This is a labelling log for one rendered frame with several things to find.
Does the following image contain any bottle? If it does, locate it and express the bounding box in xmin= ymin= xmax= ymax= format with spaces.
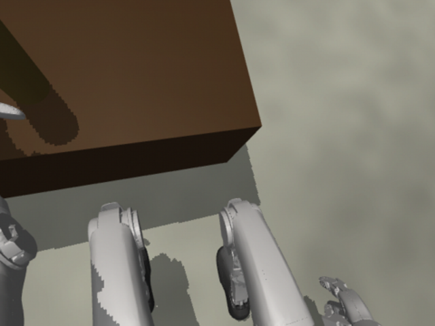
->
xmin=0 ymin=20 xmax=50 ymax=105

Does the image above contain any right robot hand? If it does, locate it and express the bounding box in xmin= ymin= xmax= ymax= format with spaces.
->
xmin=319 ymin=276 xmax=374 ymax=326

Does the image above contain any left robot foot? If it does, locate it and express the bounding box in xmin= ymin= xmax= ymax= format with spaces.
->
xmin=142 ymin=248 xmax=154 ymax=313

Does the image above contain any left robot hand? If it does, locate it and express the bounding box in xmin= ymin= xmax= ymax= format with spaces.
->
xmin=0 ymin=103 xmax=25 ymax=120

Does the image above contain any left robot arm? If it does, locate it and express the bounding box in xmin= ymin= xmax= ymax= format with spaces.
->
xmin=0 ymin=196 xmax=37 ymax=326

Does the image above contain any right robot foot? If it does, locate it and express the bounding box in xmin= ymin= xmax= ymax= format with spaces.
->
xmin=216 ymin=246 xmax=250 ymax=320

